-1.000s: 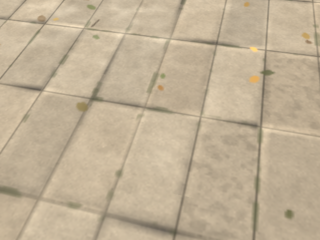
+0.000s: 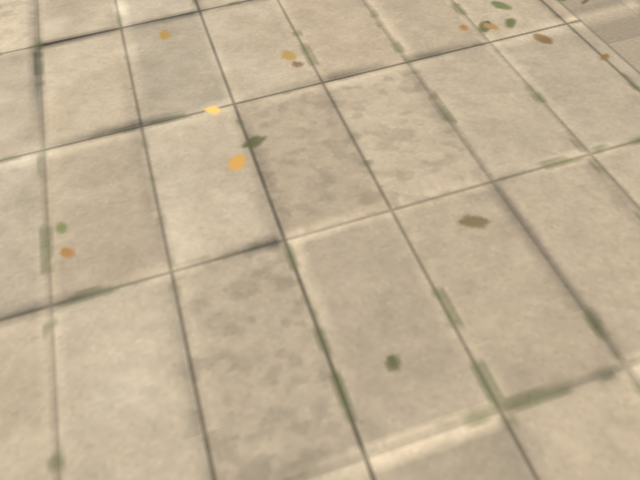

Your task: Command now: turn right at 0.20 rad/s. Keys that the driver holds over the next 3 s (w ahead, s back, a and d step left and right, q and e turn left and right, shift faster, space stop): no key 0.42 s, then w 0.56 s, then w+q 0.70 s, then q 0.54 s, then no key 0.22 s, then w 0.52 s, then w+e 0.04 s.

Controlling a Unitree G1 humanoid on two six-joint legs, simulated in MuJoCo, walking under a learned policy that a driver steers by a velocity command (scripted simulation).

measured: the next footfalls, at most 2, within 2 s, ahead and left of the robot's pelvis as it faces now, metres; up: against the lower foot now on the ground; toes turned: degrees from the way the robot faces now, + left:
left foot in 0.30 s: +0.02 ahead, +0.12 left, +0.00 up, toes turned -1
left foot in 1.18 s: +0.42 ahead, +0.05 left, +0.00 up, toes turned +6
